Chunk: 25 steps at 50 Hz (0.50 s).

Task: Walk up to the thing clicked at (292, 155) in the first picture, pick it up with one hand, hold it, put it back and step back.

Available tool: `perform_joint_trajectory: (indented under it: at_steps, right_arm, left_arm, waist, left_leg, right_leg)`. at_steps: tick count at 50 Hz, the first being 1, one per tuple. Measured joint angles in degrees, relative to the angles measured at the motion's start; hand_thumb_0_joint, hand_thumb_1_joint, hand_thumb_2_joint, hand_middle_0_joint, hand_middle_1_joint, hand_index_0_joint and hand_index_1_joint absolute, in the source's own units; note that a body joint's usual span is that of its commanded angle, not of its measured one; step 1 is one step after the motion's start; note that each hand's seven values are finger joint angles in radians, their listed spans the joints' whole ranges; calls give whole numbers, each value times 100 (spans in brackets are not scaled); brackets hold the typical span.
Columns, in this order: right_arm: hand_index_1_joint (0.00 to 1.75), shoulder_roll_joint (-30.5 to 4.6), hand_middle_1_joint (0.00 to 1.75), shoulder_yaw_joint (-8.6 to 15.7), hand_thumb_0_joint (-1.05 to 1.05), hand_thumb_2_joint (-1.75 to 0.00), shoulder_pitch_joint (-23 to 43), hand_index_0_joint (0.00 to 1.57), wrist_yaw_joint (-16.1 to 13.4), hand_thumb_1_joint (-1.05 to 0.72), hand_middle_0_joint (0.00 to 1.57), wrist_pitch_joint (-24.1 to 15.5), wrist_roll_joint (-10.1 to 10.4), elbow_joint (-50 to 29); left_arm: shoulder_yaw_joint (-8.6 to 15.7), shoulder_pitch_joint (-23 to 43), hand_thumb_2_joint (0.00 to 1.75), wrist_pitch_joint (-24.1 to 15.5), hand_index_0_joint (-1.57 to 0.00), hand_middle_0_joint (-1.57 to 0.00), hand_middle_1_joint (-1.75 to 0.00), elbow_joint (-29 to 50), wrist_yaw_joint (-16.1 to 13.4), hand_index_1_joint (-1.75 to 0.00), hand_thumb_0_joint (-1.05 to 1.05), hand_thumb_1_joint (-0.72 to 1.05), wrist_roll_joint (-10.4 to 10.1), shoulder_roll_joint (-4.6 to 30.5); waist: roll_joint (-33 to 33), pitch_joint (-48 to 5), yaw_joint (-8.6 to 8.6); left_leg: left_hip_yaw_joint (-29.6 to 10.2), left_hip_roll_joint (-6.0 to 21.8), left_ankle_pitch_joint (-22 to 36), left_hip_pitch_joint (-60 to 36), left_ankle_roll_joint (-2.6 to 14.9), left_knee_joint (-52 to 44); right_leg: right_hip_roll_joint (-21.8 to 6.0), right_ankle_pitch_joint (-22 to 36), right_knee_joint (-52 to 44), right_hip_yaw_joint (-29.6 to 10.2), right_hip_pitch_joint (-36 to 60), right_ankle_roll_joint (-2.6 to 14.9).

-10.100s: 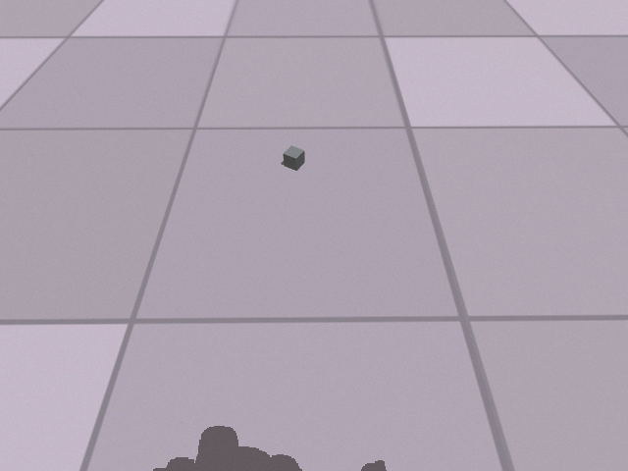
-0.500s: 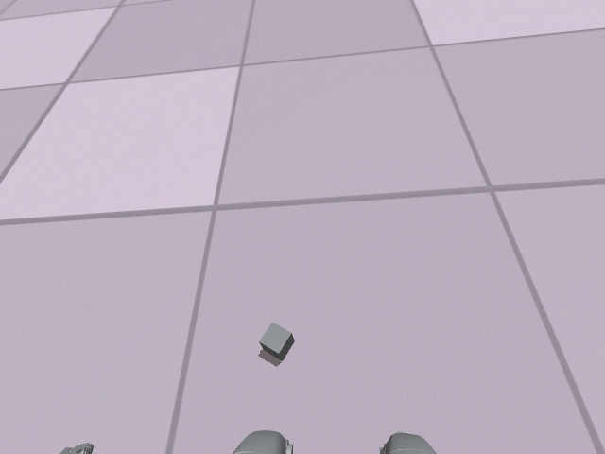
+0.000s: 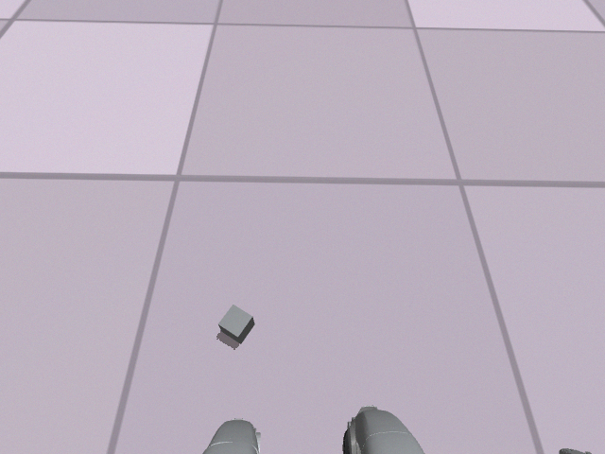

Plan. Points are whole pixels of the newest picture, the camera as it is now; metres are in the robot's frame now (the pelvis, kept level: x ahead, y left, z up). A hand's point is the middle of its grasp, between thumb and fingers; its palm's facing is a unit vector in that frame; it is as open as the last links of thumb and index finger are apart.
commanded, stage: walk up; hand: left
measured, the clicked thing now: (237, 324) +0.51 +0.19 -0.70
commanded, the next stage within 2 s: none
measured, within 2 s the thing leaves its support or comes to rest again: neither
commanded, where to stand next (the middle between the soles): +0.09 +0.02 m, yaw -1 degrees
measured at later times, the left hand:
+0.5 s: hand out of the picture +0.03 +0.36 -0.14, palm faces -0.02 -0.89 -0.45, open 7.4 cm
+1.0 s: hand out of the picture +0.07 +0.29 -0.09, palm faces -0.04 -0.82 -0.57, open 7.4 cm
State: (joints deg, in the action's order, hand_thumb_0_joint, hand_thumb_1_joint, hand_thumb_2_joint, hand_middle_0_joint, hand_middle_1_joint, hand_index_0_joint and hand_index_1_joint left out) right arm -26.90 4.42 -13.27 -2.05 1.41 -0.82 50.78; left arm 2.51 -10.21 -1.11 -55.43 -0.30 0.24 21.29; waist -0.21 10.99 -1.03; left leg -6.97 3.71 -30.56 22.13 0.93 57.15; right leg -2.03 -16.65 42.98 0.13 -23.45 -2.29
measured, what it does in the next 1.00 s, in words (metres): steps on the spot: left foot, then right foot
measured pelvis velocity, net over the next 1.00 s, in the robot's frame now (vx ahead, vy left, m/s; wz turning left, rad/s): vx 0.03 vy -0.02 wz -0.04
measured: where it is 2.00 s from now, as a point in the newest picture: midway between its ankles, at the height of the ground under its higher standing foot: outside the picture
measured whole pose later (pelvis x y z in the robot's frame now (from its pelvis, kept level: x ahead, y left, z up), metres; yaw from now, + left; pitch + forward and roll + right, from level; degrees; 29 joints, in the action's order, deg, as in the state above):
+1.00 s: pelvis +0.03 -0.02 +0.01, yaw -2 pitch -4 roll +0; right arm -27.1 6.0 -13.6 2.8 4.0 -3.0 46.0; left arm 2.4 -19.5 -5.0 -52.5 -4.0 0.2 22.8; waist -8.5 7.8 -0.1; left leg -7.4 1.3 -19.6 35.3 -0.3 68.5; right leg -2.5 -18.5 39.1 0.3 -16.9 -1.5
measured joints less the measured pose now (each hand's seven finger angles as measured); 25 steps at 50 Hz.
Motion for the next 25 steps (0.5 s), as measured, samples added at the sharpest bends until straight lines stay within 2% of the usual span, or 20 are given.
perform_joint_trajectory:
  at_steps: [3,7,10,13,14,15,16,18,19,21,25]
  right_arm:
    - [30,33,30,16,0,-89,311,20,36,-90,20,126,43,-74]
    - [30,95,30,24,0,-89,550,20,186,-90,20,249,-9,-218]
    - [30,173,30,24,0,-89,655,20,283,-90,20,299,-40,-213]
    - [30,263,30,18,0,-89,637,20,372,-90,20,238,-35,-106]
    - [30,335,30,26,0,-89,635,20,384,-90,20,189,-44,-32]
    - [30,425,30,12,0,-89,617,20,393,-90,20,148,-80,32]
    - [30,481,30,-21,0,-89,547,20,402,-90,20,118,-115,61]
    - [30,524,30,-91,0,-89,394,21,415,-90,20,98,-110,148]
    - [30,556,30,-116,0,-89,342,21,402,-90,20,95,-110,213]
    - [30,644,30,-167,0,-89,249,21,332,-90,21,5,-104,322]
    - [30,666,30,-136,0,-89,-127,21,163,-90,21,-412,-47,375]
  left_arm:
    - [-105,70,90,-22,-21,-20,-30,30,-99,-30,1,90,33,-115]
    - [-93,150,90,-59,-21,-21,-30,139,-264,-30,1,89,75,-50]
    - [-7,210,90,-76,-21,-21,-30,246,-352,-30,1,89,126,129]
    - [74,288,90,-7,-21,-21,-30,332,-351,-30,1,89,165,367]
    - [105,340,90,40,-21,-21,-30,332,-344,-30,1,89,159,470]
    - [143,357,90,94,-21,-20,-30,316,-357,-30,1,89,142,555]
    - [171,329,90,145,-21,-20,-30,275,-385,-30,1,90,117,577]
    - [173,267,90,197,-20,-20,-30,104,-406,-30,1,90,107,525]
    - [162,243,90,194,-20,-20,-30,35,-373,-30,1,90,97,519]
    - [183,168,90,195,-20,-20,-30,0,-249,-30,1,90,89,558]
    - [323,-59,90,384,-20,-20,-30,89,95,-30,1,90,287,647]
  waist:
    - [-172,59,32]
    - [-434,-7,53]
    - [-536,-62,86]
    - [-448,-171,131]
    - [-274,-141,171]
    - [-64,-109,237]
    - [16,-163,262]
    - [-94,-329,125]
    - [-116,-376,68]
    - [7,-428,68]
    - [355,-504,124]
  left_leg:
    - [5,-312,-244,422,40,811]
    - [80,-339,53,695,-21,1158]
    - [215,-214,91,572,-82,722]
    - [504,-158,164,131,-95,-389]
    - [628,-269,318,41,-160,-517]
    - [793,-387,360,-29,-172,-517]
    - [873,-413,359,-38,-165,-491]
    - [753,-322,391,-6,-94,-525]
    - [696,-285,458,-30,-60,-636]
    - [724,-253,634,-123,-64,-948]
    - [834,-199,827,-328,-98,-1422]
  right_leg:
    - [-136,24,12,-83,-54,10]
    - [-255,41,137,-109,-241,-1]
    - [-346,10,325,-115,-404,-25]
    - [-510,-83,615,-179,-616,-35]
    - [-620,-157,779,-309,-682,39]
    - [-649,-408,981,-557,-748,205]
    - [-505,-812,1210,-767,-822,310]
    - [-90,-1369,1655,-762,-873,398]
    - [52,-1384,1823,-682,-870,414]
    - [227,-1101,2021,-615,-854,446]
    - [272,-791,2266,-473,-717,394]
